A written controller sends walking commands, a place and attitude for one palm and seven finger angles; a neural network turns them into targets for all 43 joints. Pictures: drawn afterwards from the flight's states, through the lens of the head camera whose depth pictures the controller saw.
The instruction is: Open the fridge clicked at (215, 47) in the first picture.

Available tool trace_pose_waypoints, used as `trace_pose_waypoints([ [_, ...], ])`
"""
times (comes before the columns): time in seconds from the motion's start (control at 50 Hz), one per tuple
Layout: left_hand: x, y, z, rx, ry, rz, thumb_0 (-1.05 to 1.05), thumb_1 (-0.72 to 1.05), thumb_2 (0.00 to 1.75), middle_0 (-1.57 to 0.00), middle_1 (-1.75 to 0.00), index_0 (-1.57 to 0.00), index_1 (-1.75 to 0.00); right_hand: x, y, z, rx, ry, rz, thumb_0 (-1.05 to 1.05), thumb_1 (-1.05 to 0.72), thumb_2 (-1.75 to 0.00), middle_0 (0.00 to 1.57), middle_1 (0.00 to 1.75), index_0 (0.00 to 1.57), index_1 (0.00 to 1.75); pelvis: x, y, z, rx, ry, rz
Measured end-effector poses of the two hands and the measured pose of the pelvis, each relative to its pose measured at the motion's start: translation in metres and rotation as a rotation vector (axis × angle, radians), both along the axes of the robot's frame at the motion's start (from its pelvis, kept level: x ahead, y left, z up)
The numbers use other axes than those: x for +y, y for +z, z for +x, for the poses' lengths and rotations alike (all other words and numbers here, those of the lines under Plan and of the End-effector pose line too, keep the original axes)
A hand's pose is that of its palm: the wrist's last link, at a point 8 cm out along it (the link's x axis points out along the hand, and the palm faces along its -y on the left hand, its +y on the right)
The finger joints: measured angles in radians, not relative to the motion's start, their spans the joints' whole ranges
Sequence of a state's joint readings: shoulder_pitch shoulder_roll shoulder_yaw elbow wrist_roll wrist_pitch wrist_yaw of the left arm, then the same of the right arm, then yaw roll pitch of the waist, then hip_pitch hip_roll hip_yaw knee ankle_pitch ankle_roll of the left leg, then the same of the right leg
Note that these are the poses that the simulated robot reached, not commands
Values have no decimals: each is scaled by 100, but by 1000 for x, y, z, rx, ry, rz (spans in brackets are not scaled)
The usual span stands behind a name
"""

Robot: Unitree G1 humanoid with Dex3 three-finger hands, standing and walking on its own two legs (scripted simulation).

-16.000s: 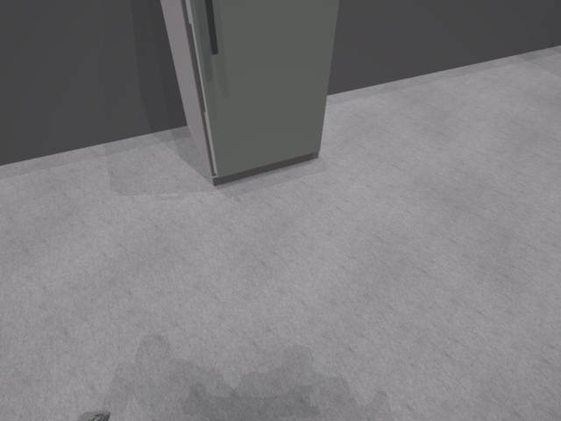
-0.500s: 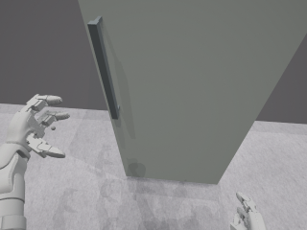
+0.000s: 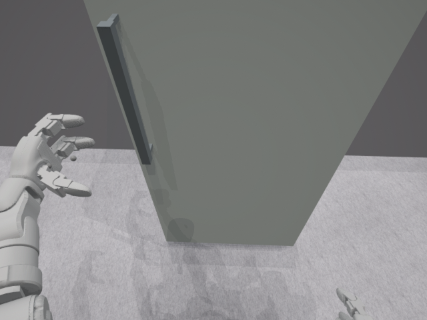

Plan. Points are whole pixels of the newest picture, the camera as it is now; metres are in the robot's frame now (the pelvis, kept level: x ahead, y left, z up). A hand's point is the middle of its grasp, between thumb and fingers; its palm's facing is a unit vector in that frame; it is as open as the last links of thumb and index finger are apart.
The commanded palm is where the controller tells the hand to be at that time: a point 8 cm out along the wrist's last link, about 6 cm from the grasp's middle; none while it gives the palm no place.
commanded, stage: move the hooked fingers beside the handle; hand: left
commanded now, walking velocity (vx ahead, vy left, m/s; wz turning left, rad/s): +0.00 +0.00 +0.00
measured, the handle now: (133, 102) +0.52 +0.20 +0.13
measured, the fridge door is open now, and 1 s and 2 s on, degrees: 0 0 0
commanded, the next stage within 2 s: feel for the door with the fingertips in 1.66 s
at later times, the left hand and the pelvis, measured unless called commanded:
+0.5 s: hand (88, 137) +0.41 +0.26 +0.13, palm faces +0.01 -1.00 +0.00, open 14.0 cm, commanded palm +0.39 +0.31 +0.13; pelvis +0.00 +0.00 +0.00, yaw +0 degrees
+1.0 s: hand (98, 123) +0.45 +0.26 +0.13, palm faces +0.00 -1.00 +0.00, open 14.0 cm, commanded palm +0.42 +0.31 +0.12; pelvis +0.00 +0.01 -0.01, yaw -1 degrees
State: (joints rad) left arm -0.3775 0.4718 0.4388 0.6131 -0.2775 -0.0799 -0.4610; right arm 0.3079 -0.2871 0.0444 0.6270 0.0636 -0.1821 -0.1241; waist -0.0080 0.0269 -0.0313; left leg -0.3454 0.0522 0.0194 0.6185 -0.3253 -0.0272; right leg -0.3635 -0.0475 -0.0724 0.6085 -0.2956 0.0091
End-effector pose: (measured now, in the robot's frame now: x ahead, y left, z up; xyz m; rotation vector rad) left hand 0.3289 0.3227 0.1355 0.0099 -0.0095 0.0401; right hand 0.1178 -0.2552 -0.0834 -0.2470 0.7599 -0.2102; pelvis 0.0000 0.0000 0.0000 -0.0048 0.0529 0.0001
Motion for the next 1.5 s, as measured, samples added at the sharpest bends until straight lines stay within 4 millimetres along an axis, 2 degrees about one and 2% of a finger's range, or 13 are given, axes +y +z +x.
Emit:
trace_pose_waypoints([
  [0.3,-3,-4,33,20,-3,-16,-2,-50,30,-30,-120,-30,-120,0,-7,-13,75,-22,8,1,-90,-90,20,30,20,30,1,-2,2,34,-8,0],
  [0.64,-10,-3,72,13,-27,-7,-2,-50,30,-30,-120,-30,-120,-8,-15,-48,209,-79,-15,1,-90,-90,20,30,20,30,5,-5,0,79,-13,-6],
  [1.02,-10,-4,99,10,-41,-12,-2,-50,30,-30,-120,-30,-120,-5,-23,-84,340,-133,-11,1,-90,-90,20,30,20,30,9,-9,0,124,-23,-11],
  [1.12,-8,-11,101,21,-33,-22,-2,-50,30,-30,-120,-30,-120,-5,-23,-86,348,-140,-11,1,-91,-90,20,30,20,30,10,-10,1,130,-28,-11],
  [1.22,-3,-10,100,1,-22,-15,-2,-50,30,-30,-120,-30,-120,-3,-21,-82,344,-143,-12,0,-91,-90,20,30,20,30,11,-10,2,132,-30,-14],
  [1.5,2,-12,98,13,-32,-28,-2,-50,30,-30,-120,-30,-120,1,-20,-61,312,-103,-18,0,-91,-90,20,30,20,30,13,-11,5,136,-18,-19],
])
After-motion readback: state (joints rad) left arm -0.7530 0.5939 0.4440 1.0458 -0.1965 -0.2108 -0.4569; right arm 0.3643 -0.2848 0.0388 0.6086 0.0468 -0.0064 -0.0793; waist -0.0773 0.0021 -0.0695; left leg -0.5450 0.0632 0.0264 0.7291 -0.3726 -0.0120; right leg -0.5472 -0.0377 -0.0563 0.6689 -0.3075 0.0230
